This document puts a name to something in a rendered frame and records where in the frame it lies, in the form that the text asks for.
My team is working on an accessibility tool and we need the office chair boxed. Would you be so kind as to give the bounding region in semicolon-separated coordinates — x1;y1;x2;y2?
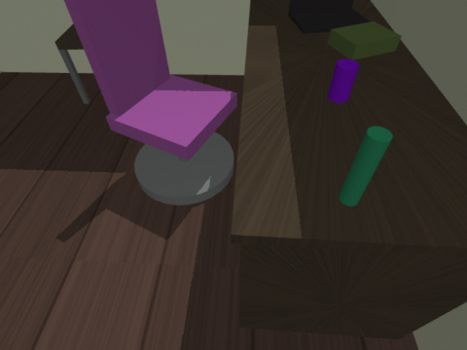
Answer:
64;0;237;206

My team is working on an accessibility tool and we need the chair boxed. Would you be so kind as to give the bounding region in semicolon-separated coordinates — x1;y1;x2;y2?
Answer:
55;24;90;104

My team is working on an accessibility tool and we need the desk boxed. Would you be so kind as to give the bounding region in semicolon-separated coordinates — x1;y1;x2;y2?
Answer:
231;0;467;340

